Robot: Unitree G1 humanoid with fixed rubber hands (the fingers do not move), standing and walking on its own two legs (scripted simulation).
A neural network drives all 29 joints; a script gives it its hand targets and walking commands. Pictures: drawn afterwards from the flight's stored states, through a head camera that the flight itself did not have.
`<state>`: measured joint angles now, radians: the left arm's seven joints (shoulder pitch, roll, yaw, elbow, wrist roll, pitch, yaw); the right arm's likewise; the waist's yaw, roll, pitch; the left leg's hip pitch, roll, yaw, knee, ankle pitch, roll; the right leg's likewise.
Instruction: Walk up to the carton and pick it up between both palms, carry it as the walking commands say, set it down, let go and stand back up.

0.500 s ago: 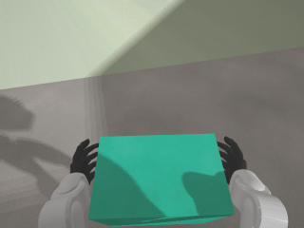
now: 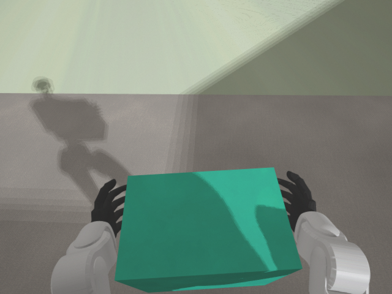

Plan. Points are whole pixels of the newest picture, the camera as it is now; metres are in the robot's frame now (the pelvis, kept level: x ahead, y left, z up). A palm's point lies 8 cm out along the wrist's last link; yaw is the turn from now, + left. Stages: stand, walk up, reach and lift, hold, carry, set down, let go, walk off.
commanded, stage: carry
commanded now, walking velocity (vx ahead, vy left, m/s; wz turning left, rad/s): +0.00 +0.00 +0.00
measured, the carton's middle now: (204, 236) +0.23 +0.00 +0.03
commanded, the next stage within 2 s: hold in 1.80 s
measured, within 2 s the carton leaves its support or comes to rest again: neither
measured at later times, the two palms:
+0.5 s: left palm (77, 237) +0.21 +0.20 +0.11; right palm (285, 217) +0.23 -0.14 +0.11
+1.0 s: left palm (91, 233) +0.22 +0.19 +0.08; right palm (280, 213) +0.25 -0.14 +0.08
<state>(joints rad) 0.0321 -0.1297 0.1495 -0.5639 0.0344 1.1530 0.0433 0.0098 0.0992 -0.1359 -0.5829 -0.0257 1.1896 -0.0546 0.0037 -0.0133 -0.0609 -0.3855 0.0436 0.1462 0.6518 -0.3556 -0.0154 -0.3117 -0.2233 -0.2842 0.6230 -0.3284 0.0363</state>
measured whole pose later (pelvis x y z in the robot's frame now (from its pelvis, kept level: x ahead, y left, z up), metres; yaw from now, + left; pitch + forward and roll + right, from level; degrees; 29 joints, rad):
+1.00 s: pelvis -0.02 +0.00 +0.01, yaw +5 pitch +3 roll +0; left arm -0.07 -0.11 0.18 -0.25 0.09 1.00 0.02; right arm -0.05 0.12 -0.18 -0.28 -0.09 1.01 -0.02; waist 0.00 0.00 -0.11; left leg -0.34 0.02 0.08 0.45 -0.16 0.01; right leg -0.31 -0.06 -0.10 0.50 -0.24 0.00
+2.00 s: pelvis +0.00 -0.01 +0.02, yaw -2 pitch -3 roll +0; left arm -0.10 -0.07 0.16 0.01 0.16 0.75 -0.01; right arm -0.10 0.04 -0.09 0.05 -0.12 0.70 -0.03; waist 0.05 -0.01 0.02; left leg -0.14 0.03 -0.03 0.36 -0.17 -0.03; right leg -0.13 0.03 0.01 0.37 -0.19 -0.03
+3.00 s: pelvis -0.01 -0.01 +0.00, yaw -1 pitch +5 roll +0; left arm -0.35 -0.12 0.45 0.42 0.34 0.44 -0.09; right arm -0.38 0.16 -0.36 0.47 -0.31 0.42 0.04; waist 0.08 0.00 0.03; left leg -0.41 0.00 -0.07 0.53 -0.22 -0.03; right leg -0.40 0.05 0.06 0.56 -0.25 -0.02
